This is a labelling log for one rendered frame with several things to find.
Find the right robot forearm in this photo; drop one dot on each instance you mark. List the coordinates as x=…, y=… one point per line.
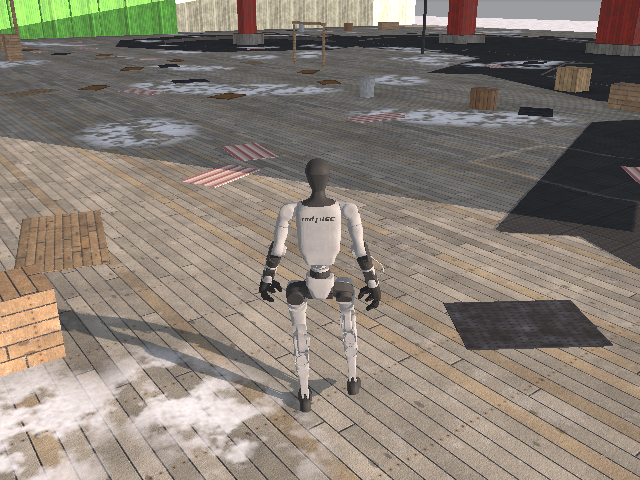
x=367, y=268

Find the robot left shin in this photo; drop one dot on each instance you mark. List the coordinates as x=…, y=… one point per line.
x=302, y=368

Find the left robot foot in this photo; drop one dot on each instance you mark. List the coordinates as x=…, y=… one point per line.
x=305, y=404

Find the left robot upper arm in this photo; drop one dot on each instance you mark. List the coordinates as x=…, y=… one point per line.
x=286, y=213

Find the robot left hand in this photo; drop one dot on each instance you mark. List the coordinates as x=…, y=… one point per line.
x=264, y=287

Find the left robot forearm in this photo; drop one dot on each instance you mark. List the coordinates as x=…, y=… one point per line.
x=270, y=266

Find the robot right hand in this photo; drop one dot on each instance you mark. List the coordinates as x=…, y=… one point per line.
x=375, y=294

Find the right robot upper arm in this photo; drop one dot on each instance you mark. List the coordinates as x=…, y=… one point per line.
x=350, y=211

